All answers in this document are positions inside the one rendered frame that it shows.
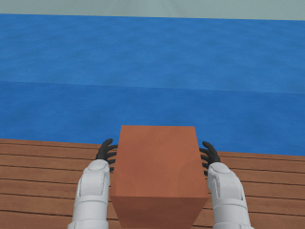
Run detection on left robot hand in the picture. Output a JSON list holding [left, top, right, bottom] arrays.
[[95, 138, 118, 172]]

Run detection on right robot hand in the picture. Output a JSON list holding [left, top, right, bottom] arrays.
[[199, 141, 221, 176]]

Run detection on carton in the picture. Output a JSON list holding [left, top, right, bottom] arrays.
[[110, 125, 209, 229]]

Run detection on robot right forearm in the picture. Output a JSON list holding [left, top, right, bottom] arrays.
[[208, 162, 254, 229]]

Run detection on robot left forearm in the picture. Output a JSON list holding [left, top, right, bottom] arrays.
[[67, 159, 111, 229]]

